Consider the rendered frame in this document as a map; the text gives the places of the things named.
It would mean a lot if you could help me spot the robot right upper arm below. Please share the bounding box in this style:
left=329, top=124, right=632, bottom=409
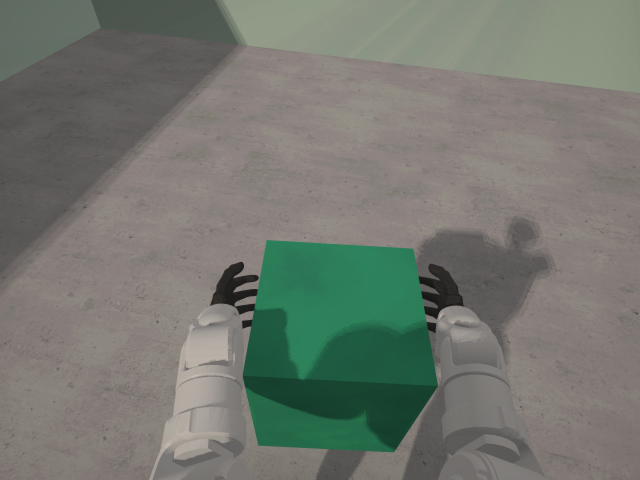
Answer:
left=438, top=450, right=547, bottom=480

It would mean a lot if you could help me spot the robot left upper arm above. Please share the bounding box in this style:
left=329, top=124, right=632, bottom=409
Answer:
left=155, top=456, right=254, bottom=480

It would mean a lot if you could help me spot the left robot forearm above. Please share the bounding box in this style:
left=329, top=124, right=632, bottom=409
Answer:
left=149, top=304, right=246, bottom=480

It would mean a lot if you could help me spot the right robot hand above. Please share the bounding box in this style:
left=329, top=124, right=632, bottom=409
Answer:
left=419, top=264, right=464, bottom=333

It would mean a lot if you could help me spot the right robot forearm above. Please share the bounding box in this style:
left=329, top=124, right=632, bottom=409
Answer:
left=435, top=306, right=550, bottom=480

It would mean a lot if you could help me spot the carton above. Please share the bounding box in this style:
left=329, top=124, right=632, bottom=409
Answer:
left=243, top=240, right=438, bottom=452

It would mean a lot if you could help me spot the left robot hand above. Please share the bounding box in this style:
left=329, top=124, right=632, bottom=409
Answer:
left=210, top=262, right=259, bottom=328

